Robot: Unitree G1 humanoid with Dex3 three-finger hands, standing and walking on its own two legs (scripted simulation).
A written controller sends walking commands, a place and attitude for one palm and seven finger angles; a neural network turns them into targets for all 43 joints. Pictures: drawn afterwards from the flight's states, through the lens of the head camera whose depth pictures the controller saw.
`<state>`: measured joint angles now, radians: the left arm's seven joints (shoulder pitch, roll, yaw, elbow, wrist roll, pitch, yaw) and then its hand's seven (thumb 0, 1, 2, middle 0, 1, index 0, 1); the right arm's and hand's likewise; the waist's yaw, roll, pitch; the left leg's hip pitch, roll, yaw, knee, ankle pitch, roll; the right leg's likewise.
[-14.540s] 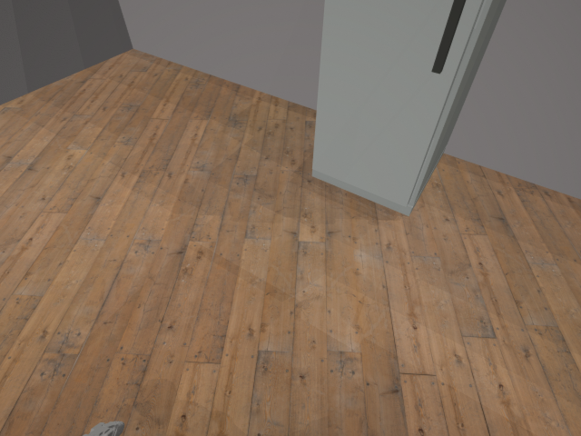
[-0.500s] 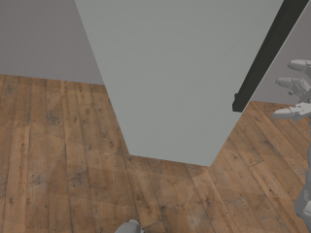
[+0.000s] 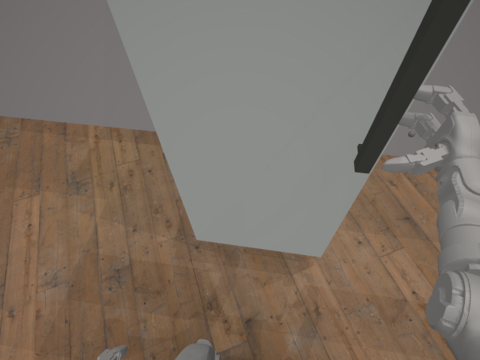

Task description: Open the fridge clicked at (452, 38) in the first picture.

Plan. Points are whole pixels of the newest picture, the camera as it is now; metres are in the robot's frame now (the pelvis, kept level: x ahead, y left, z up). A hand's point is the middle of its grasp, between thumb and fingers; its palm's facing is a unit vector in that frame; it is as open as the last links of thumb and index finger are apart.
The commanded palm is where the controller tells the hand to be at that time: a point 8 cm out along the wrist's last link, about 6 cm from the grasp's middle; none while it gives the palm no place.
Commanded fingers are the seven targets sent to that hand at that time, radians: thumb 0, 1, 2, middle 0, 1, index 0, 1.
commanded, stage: feel for the door with the fingertips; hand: right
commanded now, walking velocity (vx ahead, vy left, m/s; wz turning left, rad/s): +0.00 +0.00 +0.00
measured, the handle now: (392, 95) +0.52 -0.16 +0.16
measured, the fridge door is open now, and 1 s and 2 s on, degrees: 0 0 0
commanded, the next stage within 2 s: slide the fingers in behind the handle in 0.52 s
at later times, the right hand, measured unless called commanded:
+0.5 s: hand (423, 128) +0.48 -0.21 +0.14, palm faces -0.01 +1.00 +0.00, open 13.9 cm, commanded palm +0.46 -0.26 +0.13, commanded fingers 0.00 0.50 -0.30 0.30 1.20 0.30 1.20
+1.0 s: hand (415, 130) +0.47 -0.20 +0.13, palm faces -0.02 +1.00 +0.00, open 13.9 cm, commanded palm +0.45 -0.24 +0.13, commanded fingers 0.00 0.50 -0.30 0.30 1.20 0.30 1.20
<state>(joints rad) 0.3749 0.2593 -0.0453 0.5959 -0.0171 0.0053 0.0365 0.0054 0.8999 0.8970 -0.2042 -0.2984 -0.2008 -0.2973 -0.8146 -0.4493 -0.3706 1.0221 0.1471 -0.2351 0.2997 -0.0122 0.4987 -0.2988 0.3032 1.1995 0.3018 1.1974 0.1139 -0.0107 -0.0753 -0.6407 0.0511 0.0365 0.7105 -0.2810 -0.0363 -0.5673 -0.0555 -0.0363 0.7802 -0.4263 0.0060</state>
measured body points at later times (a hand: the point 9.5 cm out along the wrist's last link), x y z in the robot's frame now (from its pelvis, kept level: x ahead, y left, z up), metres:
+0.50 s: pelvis -0.01 +0.01 +0.00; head +0.07 +0.00 +0.44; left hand +0.01 +0.29 -0.11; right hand +0.47 -0.26 +0.14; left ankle +0.03 +0.15 -0.71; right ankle -0.03 -0.12 -0.71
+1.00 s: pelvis -0.01 +0.00 +0.00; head +0.07 -0.01 +0.44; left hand +0.01 +0.26 -0.11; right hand +0.47 -0.25 +0.13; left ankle +0.03 +0.15 -0.71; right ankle -0.03 -0.12 -0.71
